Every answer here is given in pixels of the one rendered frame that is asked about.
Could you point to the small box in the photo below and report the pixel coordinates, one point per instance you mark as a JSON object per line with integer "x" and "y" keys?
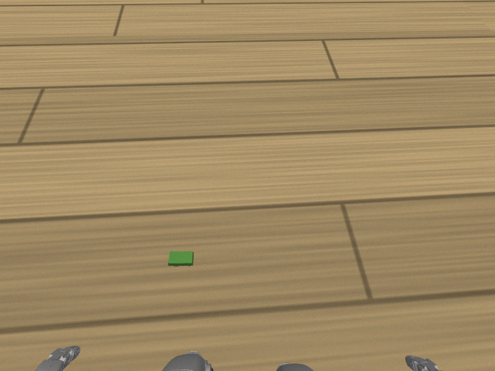
{"x": 181, "y": 258}

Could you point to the right robot hand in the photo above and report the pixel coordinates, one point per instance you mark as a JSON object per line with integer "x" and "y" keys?
{"x": 420, "y": 364}

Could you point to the left robot hand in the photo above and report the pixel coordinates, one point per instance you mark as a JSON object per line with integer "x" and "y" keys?
{"x": 59, "y": 359}

